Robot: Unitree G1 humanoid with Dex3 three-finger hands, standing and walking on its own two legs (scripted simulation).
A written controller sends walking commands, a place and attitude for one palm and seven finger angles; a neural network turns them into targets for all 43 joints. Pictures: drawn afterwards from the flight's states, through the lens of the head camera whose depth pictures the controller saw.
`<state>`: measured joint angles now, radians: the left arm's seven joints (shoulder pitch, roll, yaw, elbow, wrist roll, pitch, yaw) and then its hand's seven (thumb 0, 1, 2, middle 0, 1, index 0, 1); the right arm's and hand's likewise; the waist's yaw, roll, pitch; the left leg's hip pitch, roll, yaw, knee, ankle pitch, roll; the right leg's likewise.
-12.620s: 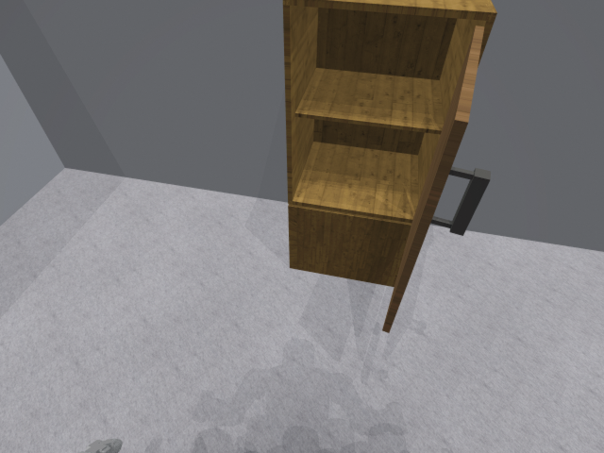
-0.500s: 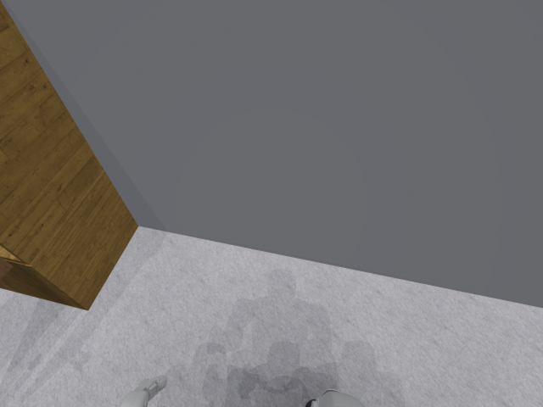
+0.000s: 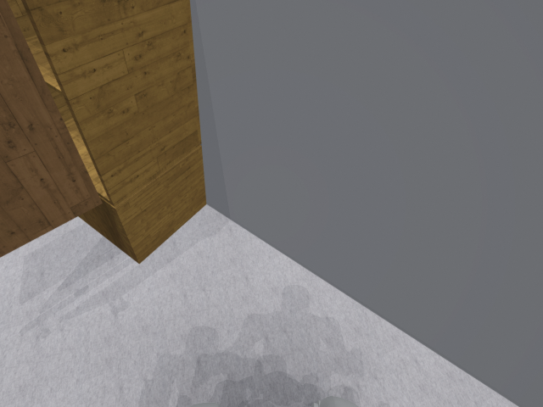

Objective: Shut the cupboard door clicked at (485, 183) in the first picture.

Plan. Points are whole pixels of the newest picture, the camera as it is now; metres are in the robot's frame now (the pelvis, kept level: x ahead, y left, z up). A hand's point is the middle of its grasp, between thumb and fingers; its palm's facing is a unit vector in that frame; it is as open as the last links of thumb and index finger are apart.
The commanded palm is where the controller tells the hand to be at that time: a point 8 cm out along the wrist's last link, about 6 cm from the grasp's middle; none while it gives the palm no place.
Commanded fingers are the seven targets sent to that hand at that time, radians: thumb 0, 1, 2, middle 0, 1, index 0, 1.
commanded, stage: turn to face it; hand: left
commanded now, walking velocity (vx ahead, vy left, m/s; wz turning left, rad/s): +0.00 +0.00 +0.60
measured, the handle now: out of the picture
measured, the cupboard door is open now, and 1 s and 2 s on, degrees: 80 80 80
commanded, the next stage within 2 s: take the last steps up to it in 1.32 s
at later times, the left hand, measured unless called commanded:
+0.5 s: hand out of the picture +0.04 +0.17 -0.13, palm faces +0.30 -0.91 -0.30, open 7.4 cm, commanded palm none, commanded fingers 0.00 0.90 0.90 -0.20 -0.30 -0.20 -0.30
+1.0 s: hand out of the picture -0.14 +0.20 -0.17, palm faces +0.59 -0.77 -0.25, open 7.4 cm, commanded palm none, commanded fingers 0.00 0.90 0.90 -0.20 -0.30 -0.20 -0.30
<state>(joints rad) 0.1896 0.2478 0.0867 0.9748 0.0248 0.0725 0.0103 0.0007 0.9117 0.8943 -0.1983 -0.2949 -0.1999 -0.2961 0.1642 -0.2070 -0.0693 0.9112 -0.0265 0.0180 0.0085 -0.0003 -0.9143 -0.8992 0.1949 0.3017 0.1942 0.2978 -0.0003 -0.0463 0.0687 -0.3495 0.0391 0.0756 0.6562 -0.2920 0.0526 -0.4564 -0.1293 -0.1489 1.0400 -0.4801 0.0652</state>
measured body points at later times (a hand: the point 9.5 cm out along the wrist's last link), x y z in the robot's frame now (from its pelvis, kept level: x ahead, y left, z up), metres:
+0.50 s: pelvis -0.01 -0.05 +0.01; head +0.02 -0.08 +0.46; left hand +0.02 +0.22 -0.11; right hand +0.11 -0.29 -0.15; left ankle +0.00 +0.08 -0.68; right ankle +0.01 -0.17 -0.73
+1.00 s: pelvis -0.05 -0.01 +0.01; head -0.03 +0.05 +0.46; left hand -0.17 +0.24 -0.15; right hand +0.20 -0.15 -0.11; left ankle -0.09 +0.06 -0.73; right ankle +0.01 -0.16 -0.64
